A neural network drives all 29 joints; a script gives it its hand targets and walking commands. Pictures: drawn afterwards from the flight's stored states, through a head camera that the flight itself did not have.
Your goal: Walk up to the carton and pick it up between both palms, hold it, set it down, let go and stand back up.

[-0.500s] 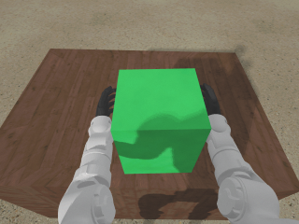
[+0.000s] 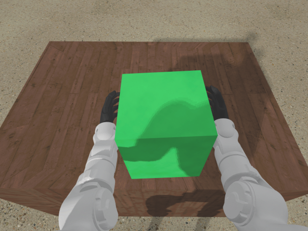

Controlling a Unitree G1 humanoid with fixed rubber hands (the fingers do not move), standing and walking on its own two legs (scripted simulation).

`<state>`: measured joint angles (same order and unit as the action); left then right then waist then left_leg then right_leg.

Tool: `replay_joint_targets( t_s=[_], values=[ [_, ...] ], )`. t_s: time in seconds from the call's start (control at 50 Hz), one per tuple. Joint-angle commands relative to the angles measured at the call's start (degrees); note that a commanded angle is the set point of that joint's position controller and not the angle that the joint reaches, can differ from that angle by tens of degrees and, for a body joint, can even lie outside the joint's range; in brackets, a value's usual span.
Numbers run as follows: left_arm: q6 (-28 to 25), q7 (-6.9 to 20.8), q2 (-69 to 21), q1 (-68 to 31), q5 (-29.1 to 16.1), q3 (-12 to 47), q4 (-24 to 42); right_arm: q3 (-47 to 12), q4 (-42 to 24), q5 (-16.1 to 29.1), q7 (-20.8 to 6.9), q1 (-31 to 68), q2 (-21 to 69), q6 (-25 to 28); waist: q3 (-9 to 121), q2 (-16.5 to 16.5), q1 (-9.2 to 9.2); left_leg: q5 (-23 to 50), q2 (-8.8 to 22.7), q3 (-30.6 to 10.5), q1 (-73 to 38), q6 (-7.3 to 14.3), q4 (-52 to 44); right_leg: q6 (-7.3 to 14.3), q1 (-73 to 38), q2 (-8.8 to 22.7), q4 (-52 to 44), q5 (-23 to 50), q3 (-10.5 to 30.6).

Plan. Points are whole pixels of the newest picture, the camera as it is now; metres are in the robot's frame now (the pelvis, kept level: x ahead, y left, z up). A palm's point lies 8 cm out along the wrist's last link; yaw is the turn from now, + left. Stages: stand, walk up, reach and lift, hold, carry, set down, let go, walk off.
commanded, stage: set down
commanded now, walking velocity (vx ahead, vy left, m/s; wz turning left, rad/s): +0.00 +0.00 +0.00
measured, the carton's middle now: (163, 128) +0.39 +0.03 +0.00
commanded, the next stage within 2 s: none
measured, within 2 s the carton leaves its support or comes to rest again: neither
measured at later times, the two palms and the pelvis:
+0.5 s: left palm (109, 121) +0.39 +0.18 +0.03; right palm (219, 117) +0.41 -0.12 +0.04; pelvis +0.00 +0.00 +0.00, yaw +0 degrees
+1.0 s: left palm (110, 121) +0.39 +0.18 +0.03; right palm (220, 119) +0.41 -0.12 +0.04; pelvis +0.00 +0.00 +0.00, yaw -1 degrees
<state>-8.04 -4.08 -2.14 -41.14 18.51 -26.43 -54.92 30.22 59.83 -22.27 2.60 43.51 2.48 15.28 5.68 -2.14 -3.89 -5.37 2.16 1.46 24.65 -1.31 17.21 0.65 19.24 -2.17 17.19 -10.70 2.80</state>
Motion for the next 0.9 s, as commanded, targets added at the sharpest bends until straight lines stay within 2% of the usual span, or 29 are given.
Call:
replay_joint_targets(
  t_s=[0.0,0.08,0.18,0.46,0.88],
  values=[
    [-4.2,4.9,-30.8,-37.4,1.5,14.6,4.1,-14.9,-2.2,-3.1,-8.1,33.0,32.5,4.4,38.6,2.1,-0.44,25.2,0.1,6.5,-23.9,-1.3,5.5,-3.0,-8.2,1.1,2.2,28.7,-7.5],
    [-4.4,5.1,-30.3,-36.4,2.3,13.3,2.9,-13.8,-1.3,-3.9,-8.1,32.5,32.0,4.5,36.8,1.4,-0.64,21.8,-0.1,6.8,-21.8,-0.8,4.5,-2.9,-9.0,1.3,2.1,26.7,-7.1],
    [-5.9,4.8,-29.8,-37.6,2.2,12.4,1.8,-12.4,0.7,-5.7,-8.4,32.4,31.4,5.0,36.4,1.7,-1.13,21.7,0.1,7.7,-22.0,-0.9,4.7,-2.2,-6.6,0.5,1.4,21.3,-7.4],
    [-6.1,5.7,-28.2,-33.9,5.0,8.2,0.2,-9.5,1.3,-8.1,-8.2,29.8,32.0,5.4,30.9,-0.7,-0.81,15.8,-0.6,8.4,-16.6,0.6,2.4,-3.2,-10.9,1.4,1.9,22.1,-6.5],
    [-4.5,5.9,-28.0,-28.3,7.7,5.8,1.7,-7.2,0.3,-9.1,-9.1,26.1,31.1,5.0,25.3,-1.2,-1.1,14.8,-0.5,8.4,-18.1,1.5,1.9,-3.2,-8.3,1.3,0.4,16.2,-6.7]
  ],
)
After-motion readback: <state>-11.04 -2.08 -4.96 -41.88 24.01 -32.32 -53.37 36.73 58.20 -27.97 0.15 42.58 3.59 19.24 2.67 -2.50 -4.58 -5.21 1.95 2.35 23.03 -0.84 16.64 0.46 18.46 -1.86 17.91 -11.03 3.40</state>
